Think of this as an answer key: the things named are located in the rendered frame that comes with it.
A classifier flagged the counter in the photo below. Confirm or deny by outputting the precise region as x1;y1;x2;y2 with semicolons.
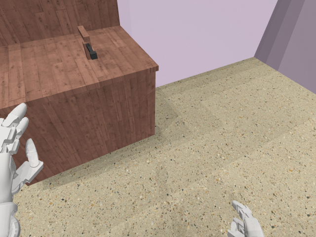
0;0;159;186

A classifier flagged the tap lever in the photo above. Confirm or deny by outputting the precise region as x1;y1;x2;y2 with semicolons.
86;43;98;60

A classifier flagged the robot left forearm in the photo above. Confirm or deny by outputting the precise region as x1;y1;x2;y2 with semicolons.
0;202;21;237

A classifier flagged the robot left hand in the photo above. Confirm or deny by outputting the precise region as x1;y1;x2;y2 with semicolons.
0;103;43;203

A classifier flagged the robot right hand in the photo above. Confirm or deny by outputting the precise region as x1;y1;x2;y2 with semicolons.
228;200;265;237

